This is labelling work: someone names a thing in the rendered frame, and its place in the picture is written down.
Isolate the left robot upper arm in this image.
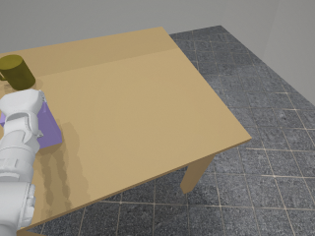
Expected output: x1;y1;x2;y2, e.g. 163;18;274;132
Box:
0;181;36;236

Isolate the table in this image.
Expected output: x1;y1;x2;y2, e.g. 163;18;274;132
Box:
0;27;252;236

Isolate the left robot hand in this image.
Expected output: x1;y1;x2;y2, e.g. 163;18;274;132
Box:
0;88;48;138

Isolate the sponge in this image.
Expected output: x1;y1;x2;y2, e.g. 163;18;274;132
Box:
0;101;62;149

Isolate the robot left forearm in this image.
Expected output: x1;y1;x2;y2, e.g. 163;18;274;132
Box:
0;109;40;184

